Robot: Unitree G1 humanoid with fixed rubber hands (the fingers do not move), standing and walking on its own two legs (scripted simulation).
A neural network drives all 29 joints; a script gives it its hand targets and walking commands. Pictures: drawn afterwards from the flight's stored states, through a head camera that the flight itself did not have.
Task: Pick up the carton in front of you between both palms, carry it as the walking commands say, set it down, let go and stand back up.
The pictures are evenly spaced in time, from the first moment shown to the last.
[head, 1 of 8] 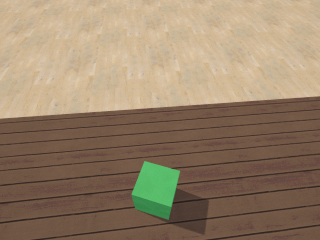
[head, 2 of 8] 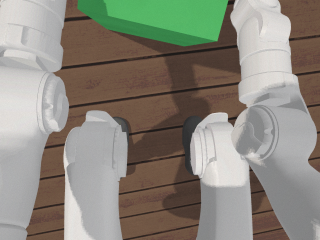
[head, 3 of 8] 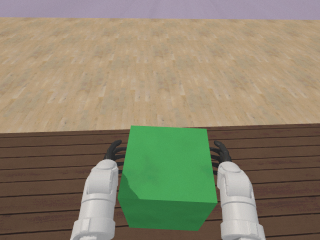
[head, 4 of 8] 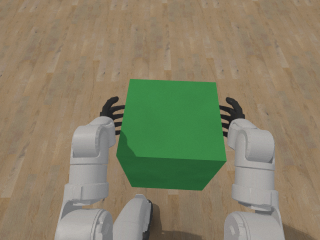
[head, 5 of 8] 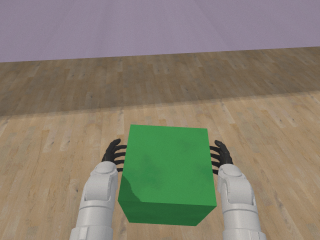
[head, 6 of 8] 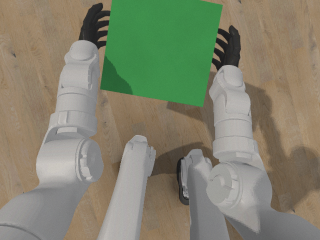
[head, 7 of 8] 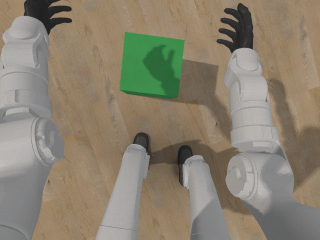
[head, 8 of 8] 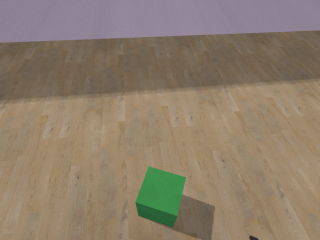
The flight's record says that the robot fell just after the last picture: no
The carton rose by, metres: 0.67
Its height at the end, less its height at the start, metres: -0.11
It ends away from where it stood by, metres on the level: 2.86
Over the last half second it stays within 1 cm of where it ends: yes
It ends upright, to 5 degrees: yes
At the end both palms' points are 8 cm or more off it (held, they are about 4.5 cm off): yes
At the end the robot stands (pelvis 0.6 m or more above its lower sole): yes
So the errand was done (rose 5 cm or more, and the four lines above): yes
